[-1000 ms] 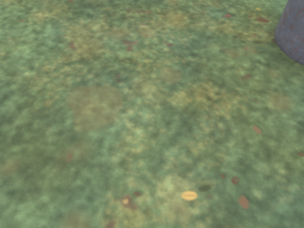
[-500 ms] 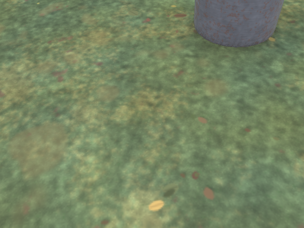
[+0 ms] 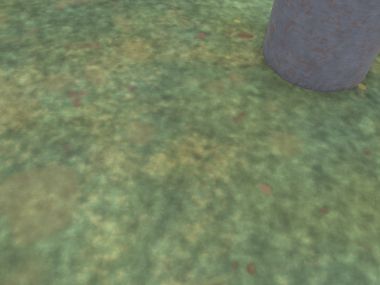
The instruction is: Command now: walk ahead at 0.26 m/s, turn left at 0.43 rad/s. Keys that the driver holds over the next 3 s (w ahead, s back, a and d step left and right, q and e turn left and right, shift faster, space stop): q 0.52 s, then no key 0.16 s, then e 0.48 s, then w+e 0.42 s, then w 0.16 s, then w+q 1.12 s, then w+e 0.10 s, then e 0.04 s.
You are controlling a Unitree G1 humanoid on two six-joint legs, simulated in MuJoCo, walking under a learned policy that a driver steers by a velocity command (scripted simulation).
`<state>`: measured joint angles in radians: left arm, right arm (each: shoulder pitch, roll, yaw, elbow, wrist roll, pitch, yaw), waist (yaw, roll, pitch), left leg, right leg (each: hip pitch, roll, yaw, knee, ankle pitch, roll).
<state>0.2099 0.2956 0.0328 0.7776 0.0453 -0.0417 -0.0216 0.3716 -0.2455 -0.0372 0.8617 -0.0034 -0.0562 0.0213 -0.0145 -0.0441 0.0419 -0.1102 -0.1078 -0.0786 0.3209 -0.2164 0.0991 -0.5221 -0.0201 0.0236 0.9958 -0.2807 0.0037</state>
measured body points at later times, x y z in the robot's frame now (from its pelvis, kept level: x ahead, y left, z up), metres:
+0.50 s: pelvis +0.14 -0.02 -0.01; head +0.18 -0.03 +0.44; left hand +0.19 +0.27 -0.11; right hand +0.33 -0.27 -0.14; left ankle +0.08 +0.09 -0.67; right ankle +0.24 -0.08 -0.75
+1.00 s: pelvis +0.14 +0.00 -0.01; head +0.15 +0.02 +0.44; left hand +0.09 +0.27 -0.15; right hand +0.35 -0.18 -0.12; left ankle +0.10 +0.08 -0.75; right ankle +0.14 -0.12 -0.71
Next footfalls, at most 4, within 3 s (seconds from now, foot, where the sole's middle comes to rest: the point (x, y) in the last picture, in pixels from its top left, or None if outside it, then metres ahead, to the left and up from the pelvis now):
0.24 right None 0.28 -0.07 -0.78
0.70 left None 0.14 0.10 -0.78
1.14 right None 0.17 -0.10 -0.78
1.66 left None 0.40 0.10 -0.78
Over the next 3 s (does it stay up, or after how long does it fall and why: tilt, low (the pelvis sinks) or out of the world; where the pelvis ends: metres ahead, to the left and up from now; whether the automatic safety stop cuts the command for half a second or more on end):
stays up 0.93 0.09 0.00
